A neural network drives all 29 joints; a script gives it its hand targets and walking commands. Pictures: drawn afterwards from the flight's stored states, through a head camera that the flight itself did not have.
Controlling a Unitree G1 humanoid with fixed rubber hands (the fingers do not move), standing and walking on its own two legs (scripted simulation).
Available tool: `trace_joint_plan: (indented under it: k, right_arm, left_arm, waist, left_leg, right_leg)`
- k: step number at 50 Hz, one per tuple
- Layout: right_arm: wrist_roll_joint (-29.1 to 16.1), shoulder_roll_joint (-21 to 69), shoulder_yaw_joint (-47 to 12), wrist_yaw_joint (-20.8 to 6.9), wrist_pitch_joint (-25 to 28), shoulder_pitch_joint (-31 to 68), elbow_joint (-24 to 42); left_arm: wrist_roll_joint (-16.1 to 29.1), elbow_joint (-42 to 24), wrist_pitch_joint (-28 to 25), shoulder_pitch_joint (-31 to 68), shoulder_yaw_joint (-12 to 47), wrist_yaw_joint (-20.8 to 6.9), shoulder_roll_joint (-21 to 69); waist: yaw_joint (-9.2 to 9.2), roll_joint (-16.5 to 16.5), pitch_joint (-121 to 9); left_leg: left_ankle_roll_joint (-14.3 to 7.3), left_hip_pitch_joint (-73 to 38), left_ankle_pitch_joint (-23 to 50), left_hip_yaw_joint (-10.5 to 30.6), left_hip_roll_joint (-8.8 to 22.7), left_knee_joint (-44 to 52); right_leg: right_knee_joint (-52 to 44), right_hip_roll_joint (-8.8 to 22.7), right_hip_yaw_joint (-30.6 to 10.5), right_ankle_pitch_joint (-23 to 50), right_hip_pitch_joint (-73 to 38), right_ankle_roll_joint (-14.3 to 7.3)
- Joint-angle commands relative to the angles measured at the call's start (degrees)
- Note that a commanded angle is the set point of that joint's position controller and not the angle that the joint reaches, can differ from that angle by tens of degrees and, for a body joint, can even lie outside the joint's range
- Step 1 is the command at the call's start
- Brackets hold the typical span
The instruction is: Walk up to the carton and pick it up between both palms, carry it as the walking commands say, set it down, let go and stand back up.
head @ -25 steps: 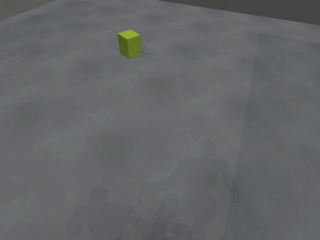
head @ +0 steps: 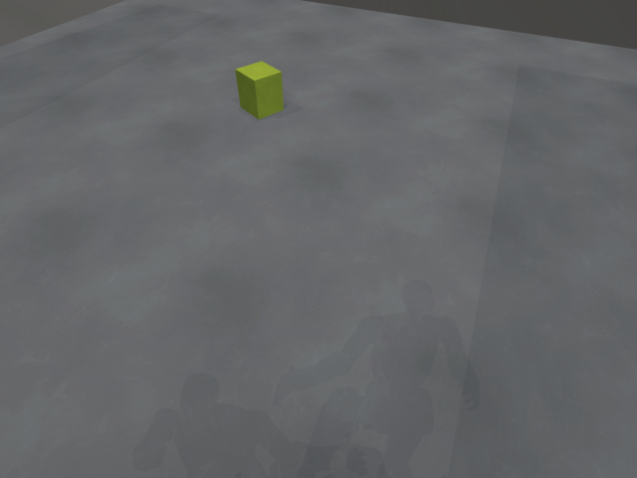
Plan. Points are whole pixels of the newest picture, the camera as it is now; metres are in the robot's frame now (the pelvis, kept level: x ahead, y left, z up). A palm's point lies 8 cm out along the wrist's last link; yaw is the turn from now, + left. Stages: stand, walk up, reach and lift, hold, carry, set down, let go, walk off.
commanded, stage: stand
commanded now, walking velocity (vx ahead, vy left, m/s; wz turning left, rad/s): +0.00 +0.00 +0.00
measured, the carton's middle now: (260, 90) +2.46 +0.39 -0.66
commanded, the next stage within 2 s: walk up in 0.34 s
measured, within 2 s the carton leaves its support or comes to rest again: neither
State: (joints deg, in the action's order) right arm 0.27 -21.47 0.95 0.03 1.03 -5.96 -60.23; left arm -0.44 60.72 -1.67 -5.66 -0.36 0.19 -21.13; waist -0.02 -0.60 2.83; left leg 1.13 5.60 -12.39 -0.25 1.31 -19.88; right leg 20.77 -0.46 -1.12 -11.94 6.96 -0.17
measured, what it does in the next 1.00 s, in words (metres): walks ahead: left foot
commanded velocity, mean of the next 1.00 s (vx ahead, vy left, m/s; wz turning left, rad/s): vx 0.00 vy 0.00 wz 0.00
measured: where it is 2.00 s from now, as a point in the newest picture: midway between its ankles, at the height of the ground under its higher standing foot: (274, 337)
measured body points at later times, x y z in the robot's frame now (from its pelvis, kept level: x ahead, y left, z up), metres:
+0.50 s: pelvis +0.00 +0.00 +0.00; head +0.01 +0.00 +0.45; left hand +0.11 +0.31 -0.11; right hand +0.10 -0.31 -0.12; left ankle -0.02 +0.13 -0.75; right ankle -0.01 -0.12 -0.75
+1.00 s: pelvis +0.12 +0.09 -0.01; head +0.11 +0.11 +0.44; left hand +0.21 +0.45 -0.11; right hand +0.24 -0.26 -0.08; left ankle +0.12 +0.21 -0.75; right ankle +0.11 -0.07 -0.68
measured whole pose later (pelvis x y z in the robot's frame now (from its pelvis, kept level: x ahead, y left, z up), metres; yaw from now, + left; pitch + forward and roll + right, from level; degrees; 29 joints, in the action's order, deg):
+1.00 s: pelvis +0.12 +0.09 -0.01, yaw +5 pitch -1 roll +1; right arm 0.6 -27.5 6.0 -4.6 5.3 -16.0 -48.5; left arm -0.9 52.6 -3.8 -11.3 -4.9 -4.9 -29.7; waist -1.2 3.8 -1.1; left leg -1.0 12.6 -16.1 -6.9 2.8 -30.0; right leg 61.5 3.5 -3.0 -16.7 25.2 -1.1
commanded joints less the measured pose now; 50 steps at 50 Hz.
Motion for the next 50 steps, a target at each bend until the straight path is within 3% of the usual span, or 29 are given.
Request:
trace_joint_plan:
  k: [1,3,4,7,8,10,13,16,21,22,25,26,27,29,30,31,32,33,36,39,40,41,42,43,44,45,46,47,50]
  right_arm:
    - [0.20,-11.67,2.54,0.76,1.06,1.69,2.48]
    - [0.09,-8.68,1.80,0.66,1.03,2.17,3.03]
    - [-0.30,-9.48,1.70,0.33,0.67,2.19,2.98]
    - [0.06,-10.13,1.53,0.77,0.68,2.07,2.76]
    - [0.09,-11.52,2.09,0.68,0.74,3.93,3.60]
    - [0.14,-10.63,2.03,0.61,0.95,2.54,2.84]
    - [0.63,-10.20,1.97,0.32,0.51,2.55,3.28]
    - [0.49,-11.78,2.56,0.64,0.55,3.14,2.00]
    - [0.16,-9.78,2.32,0.39,1.21,3.85,2.98]
    - [-0.07,-9.67,2.23,0.54,1.37,3.29,4.10]
    - [0.42,-11.66,3.02,0.53,1.04,4.17,3.52]
    - [0.33,-10.47,2.50,0.58,0.86,2.87,3.57]
    - [1.70,-18.67,7.40,-2.15,1.61,-4.08,6.34]
    - [1.77,-16.16,7.78,-4.15,1.97,2.47,11.16]
    - [1.65,-13.91,7.01,-4.46,2.32,6.10,12.54]
    - [1.29,-11.37,6.59,-4.86,2.53,8.99,14.50]
    - [1.86,-13.24,7.06,-5.10,2.68,9.21,16.26]
    - [1.45,-14.60,7.64,-5.40,2.72,10.11,16.42]
    - [0.77,-16.59,8.80,-7.64,2.39,1.96,15.16]
    - [0.54,-15.67,8.84,-8.54,1.85,-2.99,12.93]
    - [0.31,-15.14,8.62,-8.48,1.86,-1.48,12.05]
    - [-0.48,-15.00,9.26,-8.27,2.24,-6.35,12.36]
    - [0.50,-17.82,9.90,-7.12,2.76,-10.76,9.96]
    - [2.09,-20.79,11.21,-5.92,3.41,-20.06,7.82]
    - [1.93,-28.09,12.21,-4.26,4.24,-25.44,10.64]
    - [0.17,-28.28,11.93,-4.04,4.87,-18.86,12.24]
    - [-0.24,-25.63,10.62,-4.34,4.81,-11.10,14.40]
    - [0.01,-22.95,9.66,-3.69,5.02,-8.95,15.37]
    - [0.09,-19.82,8.12,-3.57,5.96,-5.98,16.53]
  left_arm:
    - [0.14,-2.29,-0.69,3.09,-2.27,0.36,-10.37]
    - [-0.37,-2.63,-0.64,4.04,-2.18,0.46,-12.39]
    - [0.25,-2.70,-0.97,0.80,-2.51,0.43,-11.15]
    - [-0.12,-3.15,-0.50,3.98,-2.04,0.67,-10.37]
    - [0.44,-3.41,-0.33,2.41,-1.56,0.49,-10.09]
    - [0.05,-2.49,-0.28,2.07,-2.11,0.55,-11.14]
    - [0.33,-2.28,-0.57,2.42,-2.38,0.81,-12.47]
    - [0.29,-3.33,-0.57,2.75,-2.14,0.49,-11.51]
    - [0.18,-3.33,-0.12,1.86,-1.53,0.66,-9.45]
    - [-0.09,-3.67,-0.07,4.28,-2.12,0.59,-10.64]
    - [0.06,-2.89,-0.36,3.16,-2.22,0.28,-10.75]
    - [-0.09,-2.85,-0.86,3.43,-1.71,0.19,-10.31]
    - [-1.52,-6.84,-1.48,0.16,-5.89,-2.14,-17.92]
    - [-2.06,-8.68,-2.50,-1.60,-6.68,-3.18,-17.02]
    - [-1.49,-9.73,-2.83,-4.74,-6.98,-2.94,-15.98]
    - [-1.64,-9.15,-3.00,-7.76,-7.33,-2.79,-18.73]
    - [-2.19,-11.22,-3.48,-8.35,-8.35,-2.85,-19.83]
    - [-2.34,-10.90,-4.08,-8.23,-8.32,-2.40,-20.69]
    - [-1.87,-14.38,-4.71,1.39,-9.17,-2.52,-22.69]
    - [-2.87,-15.67,-4.73,4.60,-8.86,-3.26,-22.17]
    - [-2.45,-14.35,-3.99,2.59,-9.09,-3.45,-21.88]
    - [-2.16,-14.40,-4.10,4.03,-8.81,-3.70,-22.05]
    - [-2.28,-14.72,-3.77,4.25,-7.87,-3.94,-19.70]
    - [-2.06,-15.43,-3.41,0.45,-6.47,-4.06,-15.34]
    - [-0.11,-18.22,-4.16,4.26,-5.19,-4.14,-11.10]
    - [-0.69,-18.22,-3.83,7.41,-5.39,-4.03,-16.14]
    - [-0.33,-15.47,-3.80,3.99,-6.17,-4.52,-18.55]
    - [0.10,-14.17,-4.05,1.18,-6.13,-4.64,-19.31]
    - [-0.16,-12.60,-3.51,-2.49,-6.37,-6.19,-17.39]
  waist:
    - [-0.34,-1.03,-5.01]
    - [-0.81,2.00,-4.16]
    - [0.57,-2.63,-5.20]
    - [-1.44,0.21,-4.51]
    - [0.09,-1.60,-3.62]
    - [-0.36,4.48,-2.62]
    - [-0.04,-2.89,-5.99]
    - [0.95,3.22,-4.26]
    - [0.27,-2.84,-3.76]
    - [-0.65,1.34,-3.84]
    - [0.14,1.87,-5.68]
    - [-0.11,0.37,-3.24]
    - [-0.11,-2.24,-8.68]
    - [2.12,2.62,-1.91]
    - [4.27,4.94,-0.20]
    - [5.71,7.30,1.79]
    - [5.96,10.44,1.34]
    - [5.98,5.69,1.65]
    - [-0.66,10.25,1.22]
    - [-3.69,10.20,1.19]
    - [-2.33,10.89,0.47]
    - [-5.25,11.24,-0.49]
    - [-7.12,0.78,-2.16]
    - [-10.38,-13.87,-8.02]
    - [-13.51,-28.25,-5.49]
    - [-9.72,-7.56,-4.76]
    - [-4.91,-3.94,0.40]
    - [-3.65,-0.83,-0.45]
    - [-0.42,-6.88,3.25]
  left_leg:
    - [-3.19,-3.04,12.09,4.39,6.00,1.52]
    - [-2.49,-2.37,12.58,4.92,6.32,2.14]
    - [-2.62,-2.28,12.51,3.51,6.12,2.18]
    - [-3.22,-1.19,12.79,5.68,6.90,2.63]
    - [-3.01,-1.48,9.40,5.43,6.80,1.87]
    - [-3.33,-0.81,9.56,5.99,6.46,2.48]
    - [-2.62,-1.31,11.44,4.77,6.13,2.46]
    - [-2.86,-1.42,11.05,5.08,6.48,2.91]
    - [-3.19,-1.52,14.81,4.09,6.08,2.75]
    - [-1.95,-0.94,13.82,4.48,5.63,3.93]
    - [-3.01,-2.49,12.01,5.03,6.73,2.08]
    - [-2.86,-1.91,12.02,4.36,6.50,3.42]
    - [-7.68,3.21,-27.22,6.66,5.72,-3.12]
    - [-6.98,16.73,-26.48,7.46,7.16,-7.70]
    - [-5.75,27.38,-16.20,3.46,4.46,-13.63]
    - [-3.69,35.56,-11.03,-1.28,1.11,-21.93]
    - [-3.04,38.00,-14.28,2.96,3.69,-27.89]
    - [-2.18,37.13,-11.13,5.56,4.01,-30.01]
    - [-0.56,29.20,-9.94,5.88,7.67,-27.33]
    - [-0.91,10.92,-5.46,-2.36,4.36,-19.93]
    - [-0.81,7.71,-6.09,-5.23,2.81,-17.31]
    - [-1.06,-0.83,-0.06,-5.05,4.28,-13.26]
    - [-1.31,-8.14,-5.07,-9.12,-0.17,-9.52]
    - [-4.31,-22.36,-16.54,-2.09,2.38,-5.82]
    - [-10.83,-21.61,-38.80,36.90,19.66,11.06]
    - [-15.65,-12.48,-41.50,42.61,25.67,13.66]
    - [-15.51,-6.10,-42.16,33.89,24.23,11.84]
    - [-13.55,-2.56,-35.83,28.26,22.02,11.59]
    - [-10.62,8.14,-19.42,7.87,13.04,12.64]
  right_leg:
    - [-3.73,7.13,-5.44,14.14,0.53,-0.72]
    - [-3.25,7.02,-5.15,15.12,0.43,-1.87]
    - [-3.06,6.88,-6.05,13.30,-0.49,-1.40]
    - [-2.67,7.26,-5.73,12.15,-0.26,-1.78]
    - [-3.92,6.97,-5.73,10.67,1.62,-1.64]
    - [-4.85,6.97,-5.19,12.19,0.88,-1.43]
    - [-3.49,7.88,-5.88,12.59,-2.27,-1.64]
    - [-4.10,7.47,-5.26,11.25,-0.98,-1.67]
    - [-5.13,7.62,-6.04,16.86,-1.58,-1.69]
    - [-3.82,6.92,-4.54,15.73,-1.40,-1.27]
    - [-4.67,7.18,-4.13,12.14,-1.65,-1.13]
    - [-3.98,7.42,-5.99,11.28,1.11,-1.85]
    - [3.07,6.06,-2.49,-24.48,-1.11,-4.18]
    - [0.56,10.31,-10.20,-31.75,2.38,-7.35]
    - [-2.49,14.95,-14.53,-29.73,-6.62,-10.39]
    - [-10.88,22.84,-26.11,-34.32,-9.81,-15.38]
    - [-13.77,23.62,-27.72,-33.24,-11.54,-16.95]
    - [-14.97,23.38,-26.89,-31.17,-9.81,-16.47]
    - [-15.52,21.71,-16.22,-28.45,-1.98,-12.29]
    - [-13.81,15.05,-2.44,-24.60,11.27,-8.97]
    - [-12.01,13.30,-0.64,-24.94,12.31,-8.58]
    - [-7.83,12.48,2.57,-26.00,17.38,-7.60]
    - [3.36,9.66,5.04,-20.45,19.55,-6.79]
    - [28.19,5.83,8.62,-14.52,28.78,-5.52]
    - [45.92,-2.97,3.73,-20.12,44.20,-3.46]
    - [50.72,2.08,-7.85,-13.20,44.50,-3.47]
    - [49.31,6.40,-7.93,-8.41,42.50,-2.76]
    - [47.16,6.06,-7.11,-4.93,38.39,-1.88]
    - [32.99,6.11,-2.29,0.49,28.55,1.02]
